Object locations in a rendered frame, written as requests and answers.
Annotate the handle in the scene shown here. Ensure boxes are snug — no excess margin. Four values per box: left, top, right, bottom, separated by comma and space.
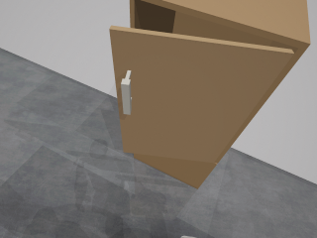
121, 70, 132, 115

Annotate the cupboard door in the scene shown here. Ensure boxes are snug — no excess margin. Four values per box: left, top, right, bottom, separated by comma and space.
109, 25, 294, 164

